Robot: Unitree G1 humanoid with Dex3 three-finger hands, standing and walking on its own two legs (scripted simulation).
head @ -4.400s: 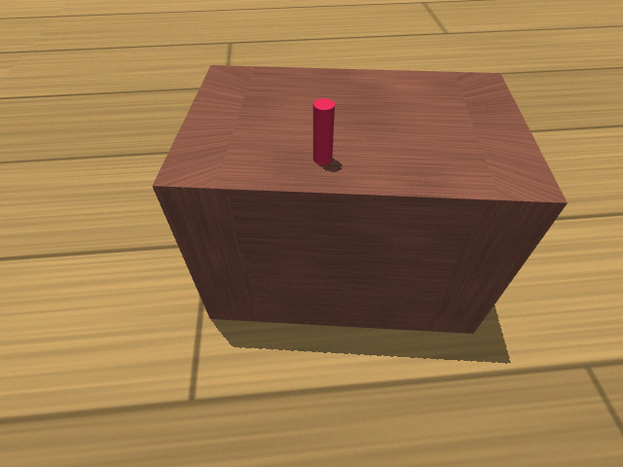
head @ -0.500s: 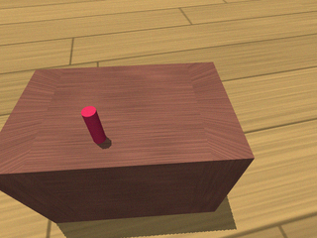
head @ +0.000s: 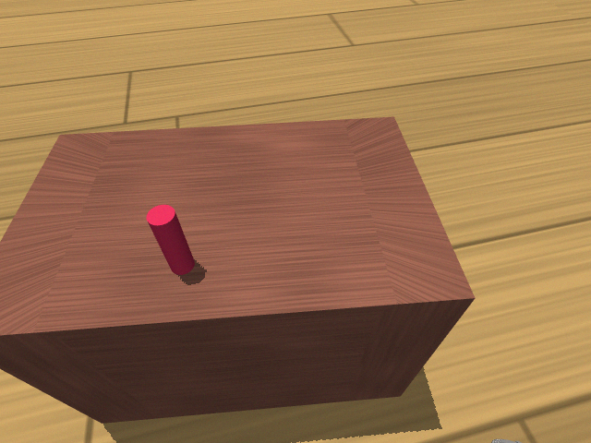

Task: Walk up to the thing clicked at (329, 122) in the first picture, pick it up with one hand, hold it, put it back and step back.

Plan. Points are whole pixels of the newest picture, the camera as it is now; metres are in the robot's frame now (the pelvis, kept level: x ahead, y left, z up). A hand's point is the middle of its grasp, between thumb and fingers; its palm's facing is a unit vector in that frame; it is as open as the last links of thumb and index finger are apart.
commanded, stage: stand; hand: left
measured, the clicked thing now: (172, 242) +0.47 +0.23 -0.06
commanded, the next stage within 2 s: none
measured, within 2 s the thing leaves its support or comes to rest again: neither
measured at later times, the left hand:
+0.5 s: hand out of the picture +0.06 +0.24 -0.16, palm faces -0.02 -0.94 -0.34, open 7.3 cm
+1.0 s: hand out of the picture +0.04 +0.25 -0.16, palm faces -0.01 -0.94 -0.34, open 7.3 cm
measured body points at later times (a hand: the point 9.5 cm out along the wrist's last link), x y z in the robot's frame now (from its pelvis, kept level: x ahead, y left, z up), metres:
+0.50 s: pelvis -0.01 -0.01 +0.00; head +0.00 +0.00 +0.45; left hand +0.06 +0.29 -0.13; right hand +0.08 -0.31 -0.13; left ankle -0.03 +0.10 -0.75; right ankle -0.01 -0.14 -0.75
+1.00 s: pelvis -0.02 -0.01 +0.00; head -0.01 +0.00 +0.45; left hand +0.04 +0.29 -0.13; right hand +0.07 -0.30 -0.13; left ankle -0.03 +0.10 -0.75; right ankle -0.01 -0.14 -0.75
